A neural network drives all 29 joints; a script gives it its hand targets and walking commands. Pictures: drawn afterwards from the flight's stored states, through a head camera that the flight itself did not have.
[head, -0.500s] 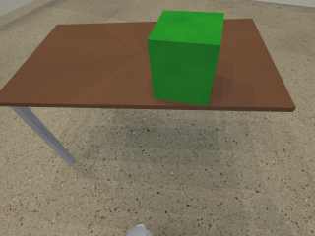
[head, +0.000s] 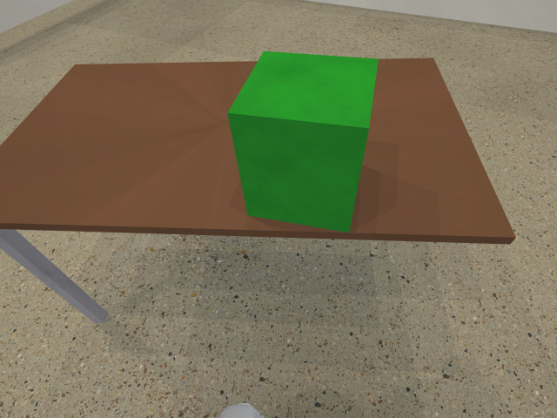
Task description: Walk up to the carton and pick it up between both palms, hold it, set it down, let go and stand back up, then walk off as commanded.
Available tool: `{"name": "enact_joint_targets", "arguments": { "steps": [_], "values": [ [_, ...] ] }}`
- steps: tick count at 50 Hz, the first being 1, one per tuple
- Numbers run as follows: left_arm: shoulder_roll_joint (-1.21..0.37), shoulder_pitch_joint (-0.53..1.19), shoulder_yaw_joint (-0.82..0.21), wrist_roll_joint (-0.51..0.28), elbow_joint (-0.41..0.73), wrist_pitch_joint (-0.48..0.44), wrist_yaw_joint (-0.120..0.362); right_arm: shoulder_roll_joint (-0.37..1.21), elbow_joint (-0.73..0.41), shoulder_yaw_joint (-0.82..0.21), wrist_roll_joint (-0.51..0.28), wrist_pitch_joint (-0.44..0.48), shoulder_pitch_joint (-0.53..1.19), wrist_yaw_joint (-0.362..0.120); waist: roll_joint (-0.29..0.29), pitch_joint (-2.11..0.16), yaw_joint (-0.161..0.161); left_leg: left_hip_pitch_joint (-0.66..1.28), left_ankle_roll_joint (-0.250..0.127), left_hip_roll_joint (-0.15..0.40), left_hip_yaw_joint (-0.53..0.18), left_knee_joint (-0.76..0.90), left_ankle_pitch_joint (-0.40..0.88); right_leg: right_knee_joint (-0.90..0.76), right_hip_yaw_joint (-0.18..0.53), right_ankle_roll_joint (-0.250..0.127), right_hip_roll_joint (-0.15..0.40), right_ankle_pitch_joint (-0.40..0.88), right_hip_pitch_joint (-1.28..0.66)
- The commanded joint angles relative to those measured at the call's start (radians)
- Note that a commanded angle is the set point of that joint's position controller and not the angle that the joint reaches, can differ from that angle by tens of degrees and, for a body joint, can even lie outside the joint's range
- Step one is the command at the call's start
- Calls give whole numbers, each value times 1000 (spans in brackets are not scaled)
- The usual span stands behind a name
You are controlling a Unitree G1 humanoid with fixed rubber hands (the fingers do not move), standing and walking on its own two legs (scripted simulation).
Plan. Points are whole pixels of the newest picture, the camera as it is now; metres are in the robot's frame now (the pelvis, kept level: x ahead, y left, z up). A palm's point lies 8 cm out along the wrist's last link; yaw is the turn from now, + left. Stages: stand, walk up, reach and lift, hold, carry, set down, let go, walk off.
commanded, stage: walk up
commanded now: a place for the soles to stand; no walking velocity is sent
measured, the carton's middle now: (307, 143) +0.59 -0.01 +0.05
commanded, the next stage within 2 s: reach and lift in 1.92 s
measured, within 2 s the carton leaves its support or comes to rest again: neither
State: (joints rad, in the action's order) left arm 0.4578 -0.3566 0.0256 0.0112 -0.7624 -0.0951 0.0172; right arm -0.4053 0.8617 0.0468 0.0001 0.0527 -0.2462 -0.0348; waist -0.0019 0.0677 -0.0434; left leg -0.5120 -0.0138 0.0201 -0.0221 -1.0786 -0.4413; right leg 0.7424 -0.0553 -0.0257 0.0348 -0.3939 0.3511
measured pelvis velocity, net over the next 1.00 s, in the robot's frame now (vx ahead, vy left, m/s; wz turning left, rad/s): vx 0.14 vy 0.02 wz -0.04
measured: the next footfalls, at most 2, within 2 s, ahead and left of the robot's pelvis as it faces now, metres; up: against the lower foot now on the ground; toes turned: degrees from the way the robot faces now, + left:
left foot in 0.18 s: +0.15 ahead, +0.15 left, +0.00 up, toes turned +0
right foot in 0.44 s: +0.19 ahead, -0.12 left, +0.00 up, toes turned -5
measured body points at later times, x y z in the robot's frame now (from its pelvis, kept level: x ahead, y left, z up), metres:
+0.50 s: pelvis +0.10 -0.01 -0.02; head +0.12 -0.01 +0.43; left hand +0.17 +0.32 -0.11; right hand +0.19 -0.33 -0.12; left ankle +0.10 +0.14 -0.70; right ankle +0.12 -0.12 -0.72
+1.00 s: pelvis +0.14 +0.02 -0.02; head +0.17 +0.02 +0.43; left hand +0.21 +0.35 -0.12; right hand +0.23 -0.30 -0.12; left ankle +0.20 +0.13 -0.72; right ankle +0.15 -0.11 -0.72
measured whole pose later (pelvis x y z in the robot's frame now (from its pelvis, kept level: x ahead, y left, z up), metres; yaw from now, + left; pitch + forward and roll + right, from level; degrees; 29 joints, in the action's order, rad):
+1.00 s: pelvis +0.14 +0.02 -0.02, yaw -2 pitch -3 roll +0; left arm 0.45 -0.34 0.03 0.01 -0.76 -0.06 -0.02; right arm -0.40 0.80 0.04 0.00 0.02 -0.24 -0.03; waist 0.00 0.11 -0.03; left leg -0.44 -0.02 0.01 0.01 -0.86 -0.38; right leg 0.85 -0.02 0.00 0.04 -0.43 0.37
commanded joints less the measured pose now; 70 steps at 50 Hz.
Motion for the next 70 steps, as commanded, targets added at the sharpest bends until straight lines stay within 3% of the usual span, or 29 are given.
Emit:
{"name": "enact_joint_targets", "arguments": {
  "steps": [1,5,8,10,11,14,19,21,22,23,24,25,28,33,35,37,39,41,46,48,49,50,51,53,55,57,59,65,70],
  "values": [
    [265,-182,116,-6,-15,-13,-35,-182,-137,37,-6,27,151,11,123,-87,-64,-294,-9,35,23,154,-22,-257,371,-194,287,651,-484],
    [261,-63,104,-10,36,-1,-23,-193,-135,52,-9,45,95,9,164,-126,-19,-46,-18,6,78,339,73,-198,237,-204,247,493,-283],
    [176,31,62,-16,65,5,-7,-253,-31,101,12,59,-225,29,1,-256,162,538,-60,-33,60,546,209,186,76,-106,143,387,55],
    [104,63,46,-23,89,3,-11,-380,-70,128,23,56,-259,43,-244,-173,180,643,-251,353,-714,775,-151,474,6,-13,-50,-144,511],
    [237,116,75,-6,79,14,-19,-387,-69,120,-9,49,-200,35,-83,-85,168,488,-322,407,-801,797,-237,514,101,-13,-1,-238,478],
    [242,65,84,0,33,10,-3,-344,-81,90,12,30,-4,29,-107,178,59,137,-275,301,-539,818,-326,367,101,-6,66,-135,353],
    [205,-38,98,-3,0,-4,10,-329,-89,97,18,23,40,5,-263,54,49,114,-231,212,-297,688,-114,60,26,6,23,-94,80],
    [176,-191,95,3,-56,-27,-14,-252,-124,78,17,3,122,2,-136,-44,-45,-6,-163,140,-130,387,69,-177,-52,-5,-51,72,-202],
    [236,-313,119,14,-85,-36,-33,-175,-136,53,3,-1,120,4,85,-104,-116,-113,-98,54,-30,53,116,-298,159,-13,41,47,-359],
    [363,-306,149,19,-54,-47,-51,-97,-166,20,-3,3,108,8,296,-79,-107,-337,-17,-103,29,-179,-98,-459,686,-75,313,90,-405],
    [365,-224,131,3,-41,-43,-47,-192,-150,47,-5,-3,103,27,165,-96,-58,-331,-15,-71,-80,-174,-136,-435,844,-170,406,258,-415],
    [335,-184,130,-3,-25,-40,-48,-239,-139,51,-5,-1,116,32,60,-61,-51,-328,-12,-33,-87,-162,-112,-356,739,-184,393,437,-411],
    [251,-156,106,-11,-20,-31,-59,-190,-139,44,-5,0,90,31,123,-97,-31,-304,-14,24,-21,-85,-60,-189,411,-174,292,888,-483],
    [261,-98,99,-4,14,-9,-58,-170,-168,47,-6,2,120,24,194,-86,-33,-133,-17,41,29,217,-48,-157,340,-237,287,668,-267],
    [264,-50,94,-15,18,0,-59,-165,-153,54,-6,8,79,31,180,-82,-6,-21,-27,16,66,354,38,-71,253,-188,237,732,-220],
    [210,63,57,-22,53,12,-56,-203,-76,81,17,19,-122,45,113,-165,109,335,-57,-24,57,496,301,113,136,-102,153,632,7],
    [77,46,28,-33,74,15,-56,-344,-93,105,27,18,-111,60,-233,-130,93,471,-210,309,-553,640,449,416,-9,15,-60,-152,376],
    [197,88,53,-29,39,38,-65,-325,-107,89,5,1,-10,47,-130,40,76,142,-327,344,-572,714,185,396,88,6,-1,-288,260],
    [166,-73,66,-7,-26,17,-41,-268,-131,64,16,-24,108,31,-237,9,23,49,-199,166,-271,604,156,46,7,-3,-9,-66,1],
    [150,-129,64,6,-69,4,-50,-221,-145,51,2,-30,141,30,-120,-76,-25,-7,-157,133,-212,455,165,-120,-7,-8,-36,83,-168],
    [182,-122,72,15,-58,-6,-58,-177,-145,35,-3,-32,127,29,-41,-108,-28,-43,-101,92,-163,326,212,-201,130,-37,34,69,-229],
    [250,-73,82,28,-31,-14,-66,-129,-142,26,-12,-37,125,29,118,-76,-18,-121,-29,5,-64,161,152,-333,481,-109,242,34,-167],
    [306,-25,96,20,-12,-13,-64,-191,-140,46,-7,-46,150,37,112,-30,-5,-42,-12,-18,-56,90,-108,-369,589,-226,378,107,-13],
    [266,67,84,9,1,-9,-59,-211,-103,49,-8,-36,92,32,97,-44,47,79,-22,5,-20,210,-76,-258,466,-226,313,223,5],
    [219,108,59,0,12,1,-54,-218,-65,55,2,-16,-3,30,46,-86,99,286,-45,41,-64,409,174,-118,250,-104,178,244,133],
    [143,91,43,-10,6,22,-50,-268,-82,63,15,-8,47,31,-138,-71,55,211,-161,211,-415,616,5,73,30,-4,-2,-19,150],
    [156,41,50,-10,-12,30,-50,-288,-75,60,12,-17,90,27,-130,-25,28,125,-208,245,-437,653,-31,50,48,-8,-5,-132,87],
    [253,65,70,5,-18,4,-47,-190,-75,35,-7,-32,105,26,71,-43,55,112,-27,9,-56,360,43,-263,365,-134,209,-67,45],
    [155,50,43,-13,-26,23,-47,-260,-72,40,5,-9,86,29,-106,-111,26,206,-174,190,-350,561,154,4,54,-7,0,19,40]
  ]
}}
